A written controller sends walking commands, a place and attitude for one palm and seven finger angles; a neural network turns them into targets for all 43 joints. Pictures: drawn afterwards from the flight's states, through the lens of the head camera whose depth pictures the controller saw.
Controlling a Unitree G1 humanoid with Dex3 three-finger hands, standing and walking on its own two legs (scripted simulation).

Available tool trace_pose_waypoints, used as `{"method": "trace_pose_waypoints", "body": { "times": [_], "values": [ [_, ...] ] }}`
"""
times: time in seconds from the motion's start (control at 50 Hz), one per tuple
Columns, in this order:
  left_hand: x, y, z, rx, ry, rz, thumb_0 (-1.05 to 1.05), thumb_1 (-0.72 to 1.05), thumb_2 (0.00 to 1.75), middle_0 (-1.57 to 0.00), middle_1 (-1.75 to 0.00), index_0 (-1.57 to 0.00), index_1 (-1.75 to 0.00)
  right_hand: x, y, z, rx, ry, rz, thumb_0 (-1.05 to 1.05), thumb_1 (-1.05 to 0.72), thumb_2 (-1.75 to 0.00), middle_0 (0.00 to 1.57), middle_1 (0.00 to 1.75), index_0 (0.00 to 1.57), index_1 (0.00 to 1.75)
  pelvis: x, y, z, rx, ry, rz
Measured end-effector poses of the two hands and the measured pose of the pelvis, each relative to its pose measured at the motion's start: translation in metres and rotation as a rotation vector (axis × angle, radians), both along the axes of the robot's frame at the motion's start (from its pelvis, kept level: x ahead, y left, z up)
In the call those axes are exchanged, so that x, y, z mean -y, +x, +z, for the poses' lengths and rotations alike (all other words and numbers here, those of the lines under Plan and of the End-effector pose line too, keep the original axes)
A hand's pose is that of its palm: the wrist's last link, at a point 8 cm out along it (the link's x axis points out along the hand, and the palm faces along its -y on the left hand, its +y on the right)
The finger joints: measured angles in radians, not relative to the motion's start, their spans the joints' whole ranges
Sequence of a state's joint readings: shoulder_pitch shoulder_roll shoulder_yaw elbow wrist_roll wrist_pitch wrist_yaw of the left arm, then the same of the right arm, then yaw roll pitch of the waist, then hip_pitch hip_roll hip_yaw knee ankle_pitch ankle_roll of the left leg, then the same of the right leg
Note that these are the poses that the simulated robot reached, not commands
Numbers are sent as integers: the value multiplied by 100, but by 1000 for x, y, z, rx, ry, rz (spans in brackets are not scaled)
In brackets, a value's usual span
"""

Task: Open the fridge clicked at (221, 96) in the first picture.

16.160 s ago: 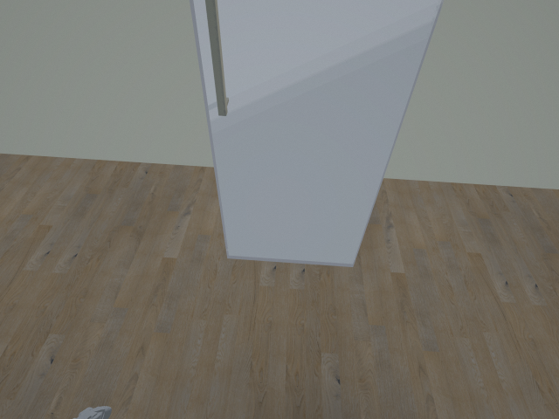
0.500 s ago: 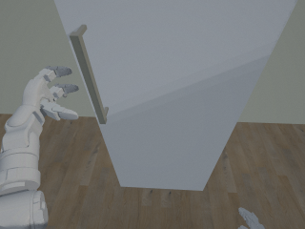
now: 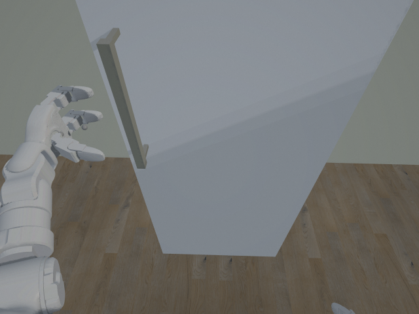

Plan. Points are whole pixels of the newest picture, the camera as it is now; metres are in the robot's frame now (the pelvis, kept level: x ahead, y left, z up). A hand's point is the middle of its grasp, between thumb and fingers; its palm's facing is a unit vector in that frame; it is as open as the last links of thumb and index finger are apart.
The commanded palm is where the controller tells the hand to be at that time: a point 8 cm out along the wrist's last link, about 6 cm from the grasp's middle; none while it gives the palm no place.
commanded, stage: move the hooked fingers beside the handle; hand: left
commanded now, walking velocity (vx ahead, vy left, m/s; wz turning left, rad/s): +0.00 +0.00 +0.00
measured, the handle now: (130, 110) +0.46 +0.18 +0.16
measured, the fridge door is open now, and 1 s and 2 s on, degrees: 0 0 0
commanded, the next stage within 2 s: feel for the door with the fingertips in 1.06 s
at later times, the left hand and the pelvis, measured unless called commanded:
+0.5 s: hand (89, 121) +0.40 +0.23 +0.18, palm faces +0.03 -1.00 +0.01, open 14.0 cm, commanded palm +0.37 +0.28 +0.17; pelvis +0.00 +0.00 +0.00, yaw +0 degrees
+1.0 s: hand (94, 127) +0.40 +0.23 +0.17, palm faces +0.04 -1.00 +0.01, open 14.0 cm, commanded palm +0.37 +0.28 +0.17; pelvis +0.00 -0.01 +0.00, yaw +1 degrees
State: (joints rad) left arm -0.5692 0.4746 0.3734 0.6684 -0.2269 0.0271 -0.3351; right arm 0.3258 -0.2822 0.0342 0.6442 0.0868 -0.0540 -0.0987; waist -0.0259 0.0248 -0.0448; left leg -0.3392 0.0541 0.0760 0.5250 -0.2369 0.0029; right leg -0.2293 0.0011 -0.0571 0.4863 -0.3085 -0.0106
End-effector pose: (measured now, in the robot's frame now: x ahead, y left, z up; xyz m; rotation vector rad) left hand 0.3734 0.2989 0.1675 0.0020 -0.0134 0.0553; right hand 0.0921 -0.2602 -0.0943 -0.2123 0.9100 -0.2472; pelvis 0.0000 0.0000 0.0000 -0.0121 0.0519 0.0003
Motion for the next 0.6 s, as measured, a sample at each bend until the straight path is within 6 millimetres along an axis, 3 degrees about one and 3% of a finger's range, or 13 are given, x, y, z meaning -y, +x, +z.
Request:
{"method": "trace_pose_waypoints", "body": {
  "times": [0.14, 0.24, 0.32, 0.46, 0.6],
  "values": [
    [9, 2, 6, 5, -10, -31, -2, -50, 30, -30, -120, -30, -120, -10, 19, 5, 52, 5, 33, 1, -90, -89, 20, 30, 20, 30, -4, -2, 0, -1, -2, 8],
    [10, 5, -2, -39, -28, -17, -2, -50, 30, -30, -120, -30, -120, -16, 28, 9, 84, 16, 44, 1, -90, -89, 20, 30, 20, 30, -5, -3, 0, -3, -1, 6],
    [6, 4, -4, -38, -8, 13, -2, -50, 30, -30, -120, -30, -120, -17, 28, 9, 83, 17, 46, 1, -90, -89, 20, 30, 20, 30, -4, -4, 0, -2, -1, 4],
    [11, 2, 14, 40, -2, -18, -2, -50, 30, -30, -120, -30, -120, -14, 19, 4, 47, 16, 45, 1, -90, -89, 20, 30, 20, 30, -3, -1, 1, 6, -1, 8],
    [9, 0, -5, -63, -16, -3, -1, -50, 30, -30, -120, -30, -120, -6, 14, 2, 38, 21, 22, 1, -90, -89, 20, 30, 20, 30, 0, -1, 1, 0, 2, 2]
  ]
}}
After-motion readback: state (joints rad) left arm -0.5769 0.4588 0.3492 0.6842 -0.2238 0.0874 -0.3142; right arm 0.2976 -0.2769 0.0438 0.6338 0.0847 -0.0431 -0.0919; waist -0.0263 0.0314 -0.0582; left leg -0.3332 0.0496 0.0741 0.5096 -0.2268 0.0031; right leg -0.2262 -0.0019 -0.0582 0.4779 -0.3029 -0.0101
